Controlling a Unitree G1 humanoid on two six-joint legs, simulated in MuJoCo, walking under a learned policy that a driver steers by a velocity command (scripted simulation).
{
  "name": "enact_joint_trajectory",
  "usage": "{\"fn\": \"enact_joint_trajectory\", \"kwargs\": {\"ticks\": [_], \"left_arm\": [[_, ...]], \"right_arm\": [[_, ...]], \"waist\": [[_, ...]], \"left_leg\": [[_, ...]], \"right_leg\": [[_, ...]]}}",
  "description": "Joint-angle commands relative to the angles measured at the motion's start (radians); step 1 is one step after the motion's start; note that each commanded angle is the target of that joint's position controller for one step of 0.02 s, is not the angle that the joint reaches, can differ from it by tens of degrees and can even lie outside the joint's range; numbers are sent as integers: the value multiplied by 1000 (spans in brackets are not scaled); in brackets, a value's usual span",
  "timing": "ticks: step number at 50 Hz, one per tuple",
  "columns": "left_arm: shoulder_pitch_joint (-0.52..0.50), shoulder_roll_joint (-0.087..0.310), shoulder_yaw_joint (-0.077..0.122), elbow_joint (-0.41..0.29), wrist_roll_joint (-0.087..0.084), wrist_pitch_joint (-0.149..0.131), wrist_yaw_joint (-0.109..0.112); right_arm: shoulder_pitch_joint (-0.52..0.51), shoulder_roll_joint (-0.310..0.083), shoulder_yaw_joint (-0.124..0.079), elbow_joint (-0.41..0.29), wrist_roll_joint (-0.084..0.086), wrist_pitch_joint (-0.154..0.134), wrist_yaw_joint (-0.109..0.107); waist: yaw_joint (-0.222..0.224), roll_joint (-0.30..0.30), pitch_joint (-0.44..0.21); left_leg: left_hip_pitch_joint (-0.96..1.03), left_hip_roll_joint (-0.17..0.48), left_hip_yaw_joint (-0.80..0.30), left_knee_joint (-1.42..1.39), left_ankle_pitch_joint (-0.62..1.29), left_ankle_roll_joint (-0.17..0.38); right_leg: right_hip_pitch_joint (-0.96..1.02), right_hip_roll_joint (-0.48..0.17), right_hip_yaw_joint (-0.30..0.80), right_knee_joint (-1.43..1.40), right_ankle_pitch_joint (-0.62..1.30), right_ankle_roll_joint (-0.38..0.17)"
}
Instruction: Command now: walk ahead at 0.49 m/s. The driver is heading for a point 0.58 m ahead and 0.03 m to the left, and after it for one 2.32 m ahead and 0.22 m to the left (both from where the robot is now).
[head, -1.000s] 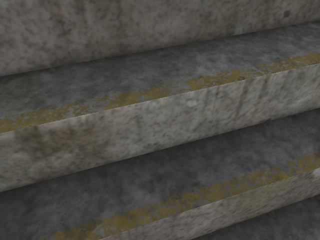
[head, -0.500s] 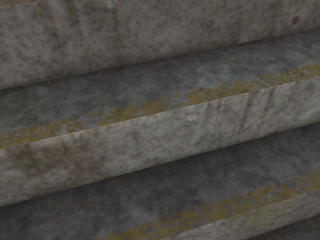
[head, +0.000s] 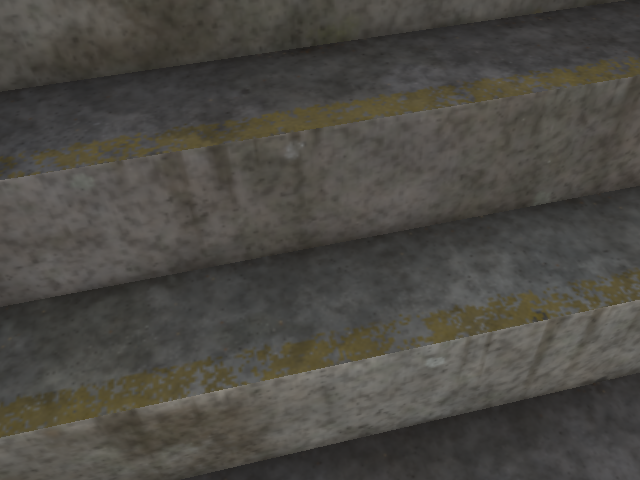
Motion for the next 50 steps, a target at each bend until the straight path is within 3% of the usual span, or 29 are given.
{"fn": "enact_joint_trajectory", "kwargs": {"ticks": [1,5,8,9,11,12,13,14,15,16,17,18,19,21,27,28,29,30,31,32,34,36,38,41,45,47,48,49,50], "left_arm": [[161,17,5,1,-16,41,14],[104,48,29,8,-23,64,-6],[72,36,24,3,-17,59,-25],[115,16,16,14,-22,56,-25],[273,52,27,92,-34,64,-31],[359,17,19,133,-30,63,-30],[455,2,13,205,-24,54,-34],[483,-12,0,234,7,38,-37],[407,-34,-37,197,31,35,-27],[270,132,-13,115,63,23,-5],[187,95,-13,85,52,8,22],[143,100,-12,95,25,-6,32],[164,107,3,122,9,-31,31],[237,82,6,179,-3,-56,40],[405,96,48,231,28,-82,40],[249,-15,-61,158,89,9,-56],[256,23,-62,178,109,50,-119],[209,34,-76,182,88,60,-152],[164,74,-74,188,39,51,-163],[237,57,-90,262,41,39,-153],[291,0,-108,353,65,15,-132],[353,5,-107,409,83,-10,-131],[359,9,-109,422,102,-33,-135],[333,36,-107,420,115,-40,-144],[371,71,-114,418,128,-34,-185],[341,104,-114,407,149,-24,-218],[269,130,-115,417,140,-12,-237],[113,148,-118,371,120,1,-249],[123,219,-97,387,82,19,-239]], "right_arm": [[-181,-60,-4,-67,16,-67,3],[-66,-164,-60,-69,1,-74,-26],[-86,-164,-74,-80,-15,-59,-46],[-188,-142,-66,-120,-7,-48,-49],[-84,-153,-67,-96,14,-26,-56],[-78,-123,-53,-105,3,-11,-53],[-26,-45,-24,-111,-7,1,-38],[-82,35,-3,-156,4,9,-12],[-263,144,24,-250,32,-10,-1],[15,245,38,-291,36,-1,22],[-191,180,49,-399,-13,-5,23],[-177,74,32,-405,-22,3,29],[-211,36,29,-408,-36,10,29],[-158,17,22,-402,-35,32,34],[-218,54,26,-439,-14,27,25],[-199,-76,15,-292,35,56,96],[-37,-87,0,-247,33,48,112],[40,-104,-10,-210,8,40,112],[32,-140,-30,-194,-6,34,117],[-23,-115,-27,-195,-12,39,126],[-75,-23,2,-162,-9,30,130],[-132,6,24,-161,22,23,128],[-235,-3,33,-176,56,21,119],[-271,-23,37,-162,57,39,120],[-323,-74,30,-156,66,86,76],[-366,-106,18,-187,85,113,73],[-354,-80,28,-228,74,141,86],[-342,-115,17,-257,69,170,92],[-528,-206,0,-367,73,216,112]], "waist": [[121,29,128],[56,106,70],[66,145,20],[101,139,16],[87,1,27],[113,-90,67],[93,-129,22],[94,-218,39],[116,-225,122],[-95,-430,-120],[-41,-283,20],[-90,-113,41],[-65,-6,62],[-68,-11,71],[7,-24,80],[133,20,62],[72,70,60],[15,129,-2],[-23,86,-71],[-22,21,-107],[-48,-11,-46],[-47,-48,-34],[-48,-77,-31],[-48,-66,5],[-37,-130,28],[-52,-141,25],[-158,-215,-23],[-254,-150,-72],[-247,-196,-118]], "left_leg": [[-138,244,-394,-657,-455,97],[101,305,-323,-766,-546,109],[209,288,-208,-775,-505,64],[102,245,-108,-741,-417,40],[103,171,-41,-592,-515,76],[123,108,1,-377,-485,84],[116,63,11,-113,-352,116],[37,-19,1,314,-227,100],[-77,-135,-236,840,-89,41],[-372,-149,-402,920,222,-16],[-314,-116,-235,1005,312,-100],[-313,-76,-213,950,411,-106],[-305,-57,-246,920,440,-91],[-240,-65,-218,811,511,-72],[-355,-114,-211,745,414,-27],[-647,-266,-589,1040,579,90],[-744,-261,-670,1149,621,104],[-756,-276,-671,1160,649,113],[-711,-281,-577,1184,587,119],[-775,-293,-510,1324,562,170],[-943,-240,-461,1446,556,246],[-1039,-194,-417,1499,547,272],[-1022,-155,-363,1446,591,261],[-1012,-149,-325,1393,644,236],[-1167,-176,-329,1253,575,199],[-1164,-187,-250,1241,452,184],[-946,-202,-137,1164,451,224],[-590,-215,-14,923,408,228],[-391,-282,176,701,262,202]], "right_leg": [[-27,-68,14,-61,18,46],[-24,-166,-111,-261,-76,51],[169,-268,-194,-570,-214,2],[404,-268,-237,-776,-241,-28],[669,-178,-447,-1121,-370,-39],[737,-171,-470,-1317,-276,-30],[840,-129,-428,-1334,-403,-26],[805,-144,-315,-1296,-428,15],[671,-182,-205,-1321,-129,114],[886,-417,568,-1684,-975,62],[656,-438,579,-1798,-686,89],[647,-400,473,-1699,-684,56],[610,-379,423,-1586,-702,29],[620,-338,316,-1519,-681,-21],[882,-343,301,-1580,-489,-86],[811,-397,488,-1509,-271,-312],[857,-494,503,-1576,-108,-386],[866,-468,403,-1584,-71,-359],[874,-418,257,-1588,-54,-314],[948,-362,170,-1569,-59,-268],[978,-306,24,-1550,-145,-112],[980,-314,-52,-1562,-103,-66],[927,-322,-116,-1611,-92,-22],[879,-325,-162,-1670,-39,-16],[1052,-396,-170,-1726,142,-8],[1080,-437,-227,-1744,463,-14],[941,-406,-317,-1730,782,-32],[687,-370,-411,-1730,1174,-32],[563,-324,-378,-1791,1636,9]]}}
